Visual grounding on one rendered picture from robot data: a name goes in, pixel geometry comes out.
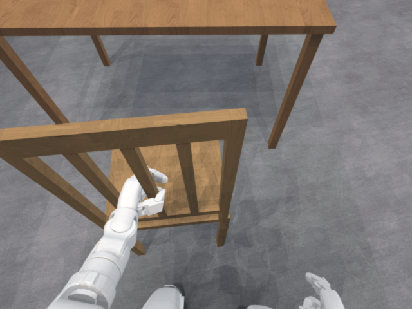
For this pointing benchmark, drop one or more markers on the left robot thigh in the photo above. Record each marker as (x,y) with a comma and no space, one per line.
(165,298)

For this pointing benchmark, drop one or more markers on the table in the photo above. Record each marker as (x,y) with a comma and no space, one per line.
(165,17)

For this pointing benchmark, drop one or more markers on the robot left forearm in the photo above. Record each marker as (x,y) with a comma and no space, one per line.
(97,279)

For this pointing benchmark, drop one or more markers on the robot right hand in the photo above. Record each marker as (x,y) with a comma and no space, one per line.
(329,299)

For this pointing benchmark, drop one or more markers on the left robot shin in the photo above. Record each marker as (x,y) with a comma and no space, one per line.
(171,286)

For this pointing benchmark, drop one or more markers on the chair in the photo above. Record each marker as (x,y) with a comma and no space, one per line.
(183,146)

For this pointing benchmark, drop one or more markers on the robot left hand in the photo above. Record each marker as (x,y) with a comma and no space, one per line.
(132,193)

